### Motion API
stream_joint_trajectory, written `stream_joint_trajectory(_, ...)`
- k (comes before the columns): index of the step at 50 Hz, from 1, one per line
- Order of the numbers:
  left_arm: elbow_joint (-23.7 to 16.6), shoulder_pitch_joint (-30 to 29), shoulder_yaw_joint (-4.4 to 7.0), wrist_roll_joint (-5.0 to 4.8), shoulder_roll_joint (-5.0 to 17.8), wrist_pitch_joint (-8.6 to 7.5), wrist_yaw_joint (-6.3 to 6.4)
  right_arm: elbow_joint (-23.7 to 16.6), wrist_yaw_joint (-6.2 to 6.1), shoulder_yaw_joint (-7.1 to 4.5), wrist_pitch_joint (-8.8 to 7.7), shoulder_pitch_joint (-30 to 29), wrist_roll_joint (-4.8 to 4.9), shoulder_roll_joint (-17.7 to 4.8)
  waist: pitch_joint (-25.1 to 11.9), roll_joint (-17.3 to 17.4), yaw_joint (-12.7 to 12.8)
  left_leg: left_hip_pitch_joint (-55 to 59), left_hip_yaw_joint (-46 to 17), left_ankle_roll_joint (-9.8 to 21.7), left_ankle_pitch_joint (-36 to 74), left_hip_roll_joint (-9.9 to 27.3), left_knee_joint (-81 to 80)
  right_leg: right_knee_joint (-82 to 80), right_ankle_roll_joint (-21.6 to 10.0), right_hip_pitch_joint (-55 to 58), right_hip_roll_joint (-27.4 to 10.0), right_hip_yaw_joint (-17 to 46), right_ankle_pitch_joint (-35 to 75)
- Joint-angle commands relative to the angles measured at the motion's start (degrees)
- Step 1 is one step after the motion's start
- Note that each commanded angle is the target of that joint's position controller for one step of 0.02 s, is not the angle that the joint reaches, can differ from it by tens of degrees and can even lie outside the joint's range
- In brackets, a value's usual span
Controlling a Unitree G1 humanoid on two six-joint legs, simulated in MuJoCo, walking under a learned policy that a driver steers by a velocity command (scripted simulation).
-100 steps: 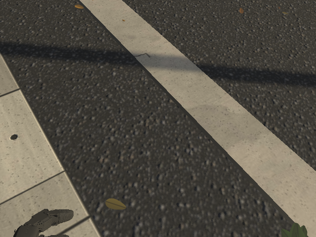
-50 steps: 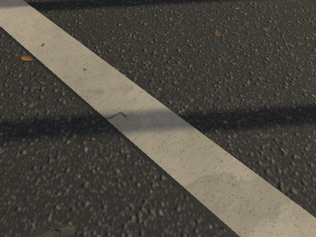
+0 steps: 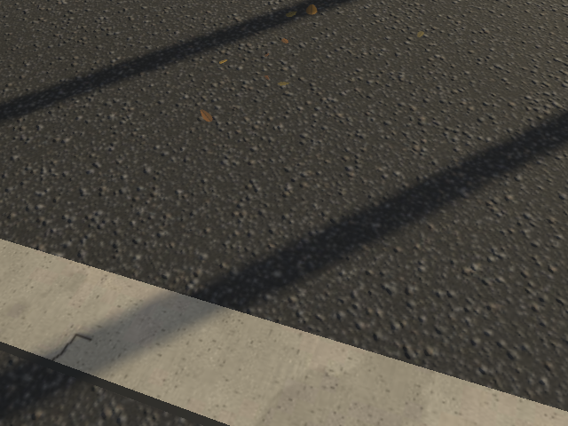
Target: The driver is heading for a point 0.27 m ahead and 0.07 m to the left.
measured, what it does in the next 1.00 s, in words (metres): walks ahead, turning left: left foot, then right foot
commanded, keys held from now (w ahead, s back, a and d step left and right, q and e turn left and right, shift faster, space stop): q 0.16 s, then w+q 0.24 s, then no key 0.60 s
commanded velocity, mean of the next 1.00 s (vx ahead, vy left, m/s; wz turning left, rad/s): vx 0.11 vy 0.00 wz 0.22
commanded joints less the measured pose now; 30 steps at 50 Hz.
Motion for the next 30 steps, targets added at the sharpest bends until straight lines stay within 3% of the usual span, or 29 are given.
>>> stream_joint_trajectory(1, -2.13, -3.78, 1.57, -0.08, 6.87, -1.84, 0.33, -1.83, 0.19, -0.81, -0.64, 1.07, 0.41, -4.05, -5.28, -11.19, -0.6, 2.35, -0.84, -0.8, 4.91, 1.08, -2.48, -6.44, -7.54, 3.93, -12.45, 8.72, 26.06)
stream_joint_trajectory(2, -1.64, -3.61, 1.78, -0.36, 7.4, -1.72, 0.4, -1.81, 0.34, -0.77, -0.68, 0.83, 0.5, -4.43, -5.15, -10.24, -0.68, 3.97, -0.21, -0.54, 11.01, 0.8, -6.23, -5.57, -6.54, 4.05, -11.68, 7.44, 25.33)
stream_joint_trajectory(4, -0.69, -1.27, 2.8, -0.73, 9.8, -1.31, 0.85, -3.36, 0.33, -1.2, -0.39, -1.82, 0.55, -7.5, -3.99, -7.82, 1.2, 3.43, -1.33, 0.8, 22.45, 1.24, -8.23, -4.64, -4.25, 4.85, -9.52, 6.32, 13.79)
stream_joint_trajectory(5, -0.66, 0.44, 3.3, -0.52, 10.82, -1.0, 1.07, -3.58, 0.2, -1.71, -0.22, -2.42, 0.97, -9.64, -2.51, -4.78, 2.98, 1.95, -1.66, 2.19, 24.66, 0.94, -6.19, -5.07, -3.64, 3.8, -8.18, 5.71, 8.75)
stream_joint_trajectory(6, -0.61, 0.59, 3.61, -0.4, 11.36, -0.59, 1.5, -3.45, 0.17, -1.97, -0.09, -2.38, 1.52, -9.34, -1.61, -3.42, 2.79, -0.36, -1.95, 3.51, 22.7, 0.18, -4.88, -5.26, -3.53, 3.96, -8.05, 4.95, 7.16)
stream_joint_trajectory(8, -0.36, 0.32, 4.32, -0.95, 11.89, 0.0, 2.26, -3.25, -0.01, -1.94, 0.15, -1.26, 1.45, -7.42, -1.67, -5.24, 2.18, -3.05, -0.97, 3.49, 19.26, -0.79, -1.9, -5.74, -5.54, 4.78, -11.28, 5.77, 7.89)
stream_joint_trajectory(10, -0.84, 0.27, 4.74, -1.27, 11.7, 0.37, 2.65, -3.25, 0.16, -1.71, 0.47, -0.37, 1.52, -5.13, -2.59, -10.73, 3.11, -7.04, 2.41, 3.72, -1.41, -2.23, 7.86, -10.72, -9.76, 4.69, -17.68, 11.82, -8.12)
stream_joint_trajectory(12, -0.28, 2.36, 4.98, -1.42, 12.64, -1.2, 2.37, -5.9, 0.89, -2.1, 0.52, -4.35, 2.17, -5.83, 1.48, -10.12, 4.67, -16.41, -0.72, 5.29, -9.54, 2.04, 19.97, -17.24, -13.37, 3.97, -25.02, 20.41, -20.99)
stream_joint_trajectory(13, -0.05, 1.26, 5.0, -1.97, 12.63, -2.2, 2.1, -6.41, 1.13, -2.14, 0.49, -4.7, 2.5, -5.58, 3.35, -9.07, 3.72, -18.91, -1.97, 5.81, -9.38, 3.48, 19.41, -18.26, -12.79, 4.82, -25.26, 19.93, -20.73)
stream_joint_trajectory(15, -0.05, -1.67, 5.21, -2.93, 12.77, -3.27, 1.58, -5.78, 1.75, -1.95, 0.1, -3.11, 2.2, -5.16, 2.83, -8.39, 2.3, -15.39, -1.19, 6.41, -6.42, 4.43, 13.51, -18.09, -9.86, 5.52, -22.27, 12.86, -15.2)
stream_joint_trajectory(18, -0.27, -5.86, 5.42, -3.09, 13.27, -3.16, 0.24, -1.97, 2.79, -2.28, -0.55, 5.29, 2.41, -4.66, -0.96, -7.77, -2.12, 4.3, 6.89, 6.83, 4.09, -0.47, 1.37, -12.81, -6.53, -2.7, -15.94, -0.09, -10.86)
stream_joint_trajectory(19, 0.09, -5.67, 5.18, -2.94, 12.17, -3.1, 0.03, 0.3, 2.8, -2.66, -0.64, 10.1, 2.29, -4.76, -2.03, -6.37, -3.8, 11.29, 9.72, 6.81, 6.67, -3.43, -1.64, -7.35, -5.41, -6.35, -14.11, -3.58, -12.08)
stream_joint_trajectory(20, 0.41, -4.49, 4.45, -2.37, 9.64, -3.27, -0.2, 2.28, 2.51, -3.72, -0.73, 15.46, 2.25, -6.69, -2.52, -0.95, -5.3, 17.97, 8.15, 8.14, 4.7, -5.07, -5.05, 4.45, -3.26, -10.7, -11.15, -7.86, -10.77)
stream_joint_trajectory(21, -1.02, -4.8, 3.13, -0.81, 5.61, -3.58, -0.58, 1.47, 1.52, -5.25, -1.2, 19.03, 2.03, -13.14, -1.96, 15.6, -5.56, 23.56, -15.46, 13.65, 5.27, 8.28, -15.14, 29.81, 2.13, -23.3, -5.58, -12.1, -16.87)
stream_joint_trajectory(22, -4.15, -6.28, 2.83, -1.61, 5.69, -4.83, -0.55, -2.68, 2.13, -4.8, -2.86, 15.5, 0.55, -17.05, -3.78, 16.52, -3.46, 23.12, -42.75, 24.72, 3.82, 19.18, -25.17, 39.89, 3.52, -35.13, 0.98, -2.41, -21.42)
stream_joint_trajectory(23, -3.61, -7.2, 3.64, -3.63, 9.78, -5.55, -0.66, -3.55, 2.57, -3.91, -3.93, 12.53, 0.08, -13.12, -1.71, 7.21, -3.1, 21.16, -40.02, 25.39, 5.63, 20.54, -25.9, 43.52, 2.77, -36.75, -2.83, 1.48, -19.05)
stream_joint_trajectory(24, -2.56, -5.69, 4.05, -3.69, 11.2, -5.69, -0.68, -3.79, 2.35, -3.16, -4.41, 9.81, 0.63, -10.71, 0.34, 4.77, -1.11, 19.42, -32.17, 22.46, 12.77, 18.31, -23.43, 42.01, 1.8, -36.02, -5.2, 1.37, -13.83)
stream_joint_trajectory(25, -0.8, -4.22, 4.14, -2.43, 11.05, -5.41, -0.28, -4.22, 2.0, -2.67, -4.36, 7.53, 1.1, -9.31, 0.34, 1.64, -0.13, 17.93, -24.93, 19.48, 21.46, 15.34, -21.36, 39.68, 1.84, -33.49, -6.84, 1.04, -9.5)
stream_joint_trajectory(26, 0.2, -3.44, 4.29, -1.35, 11.12, -5.02, -0.03, -4.61, 1.48, -2.26, -4.1, 5.69, 1.16, -8.64, -0.11, 1.71, 0.47, 16.52, -18.81, 17.24, 30.24, 12.74, -21.21, 35.72, 2.32, -29.94, -7.49, 0.81, -5.54)
stream_joint_trajectory(27, 1.02, -2.71, 4.29, -1.07, 10.67, -4.59, -0.19, -4.79, 0.87, -1.91, -3.95, 5.4, 0.75, -8.12, -1.25, 2.65, 0.99, 15.37, -14.42, 15.78, 38.65, 10.77, -21.12, 34.08, 2.87, -25.96, -7.08, 0.13, -1.93)
stream_joint_trajectory(30, 2.27, -1.82, 3.42, -1.4, 7.35, -3.91, -0.45, -4.18, -0.54, -1.44, -3.56, 6.44, 0.22, -6.71, -3.88, 1.29, 1.72, 16.37, -6.4, 13.6, 53.75, 7.6, -20.04, 25.96, 4.02, -21.05, -5.38, -1.07, 5.69)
